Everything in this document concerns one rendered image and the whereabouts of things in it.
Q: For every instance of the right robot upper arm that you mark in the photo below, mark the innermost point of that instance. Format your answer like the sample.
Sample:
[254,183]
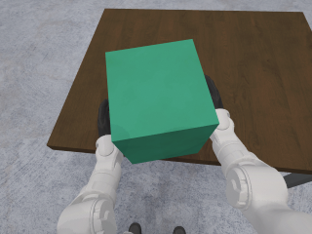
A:
[260,193]

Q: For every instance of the right robot hand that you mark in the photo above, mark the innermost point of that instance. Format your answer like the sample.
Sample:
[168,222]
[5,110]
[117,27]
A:
[214,93]

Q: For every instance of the robot left foot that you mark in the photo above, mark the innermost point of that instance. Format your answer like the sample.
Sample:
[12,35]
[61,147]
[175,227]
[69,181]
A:
[135,228]

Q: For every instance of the left robot upper arm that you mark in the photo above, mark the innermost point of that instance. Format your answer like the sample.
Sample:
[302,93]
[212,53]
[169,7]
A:
[95,216]

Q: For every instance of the carton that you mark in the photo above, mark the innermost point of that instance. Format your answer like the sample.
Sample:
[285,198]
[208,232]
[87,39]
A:
[160,104]

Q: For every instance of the left robot hand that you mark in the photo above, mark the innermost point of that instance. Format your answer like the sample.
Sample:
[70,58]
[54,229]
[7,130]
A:
[103,119]

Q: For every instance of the table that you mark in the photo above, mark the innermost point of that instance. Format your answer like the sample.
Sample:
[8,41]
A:
[261,65]

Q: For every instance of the robot right forearm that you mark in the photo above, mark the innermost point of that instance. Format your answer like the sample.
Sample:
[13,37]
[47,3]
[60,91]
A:
[228,149]

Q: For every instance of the robot left forearm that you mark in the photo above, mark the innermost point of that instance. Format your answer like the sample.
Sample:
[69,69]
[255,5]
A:
[105,178]

